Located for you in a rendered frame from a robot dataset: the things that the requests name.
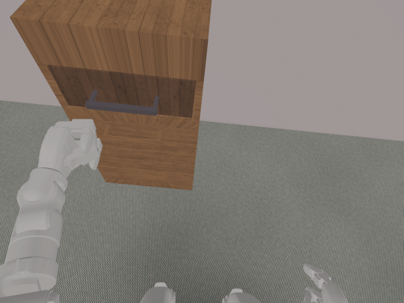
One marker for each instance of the robot left forearm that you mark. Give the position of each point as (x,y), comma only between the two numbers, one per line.
(30,264)

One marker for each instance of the handle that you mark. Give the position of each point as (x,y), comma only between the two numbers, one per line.
(134,109)
(131,141)

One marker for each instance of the robot left upper arm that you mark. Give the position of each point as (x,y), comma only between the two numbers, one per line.
(44,296)

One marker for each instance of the cabinet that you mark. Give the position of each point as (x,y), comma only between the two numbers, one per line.
(167,38)

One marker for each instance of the robot shin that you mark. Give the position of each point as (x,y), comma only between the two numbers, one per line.
(236,290)
(160,284)

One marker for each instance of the robot right shin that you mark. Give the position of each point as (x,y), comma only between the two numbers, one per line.
(236,290)

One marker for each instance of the robot left shin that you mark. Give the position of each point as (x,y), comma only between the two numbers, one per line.
(160,284)

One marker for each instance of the right robot hand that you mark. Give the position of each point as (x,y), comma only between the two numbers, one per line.
(331,293)

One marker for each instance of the drawer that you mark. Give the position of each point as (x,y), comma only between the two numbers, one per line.
(176,96)

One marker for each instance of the left robot hand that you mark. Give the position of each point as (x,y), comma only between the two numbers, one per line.
(60,151)

